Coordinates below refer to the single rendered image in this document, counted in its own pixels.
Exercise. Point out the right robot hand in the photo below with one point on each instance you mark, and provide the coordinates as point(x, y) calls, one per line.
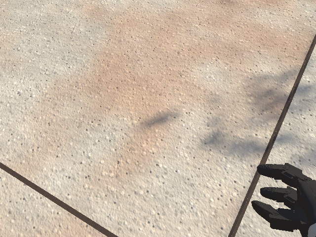
point(302, 201)

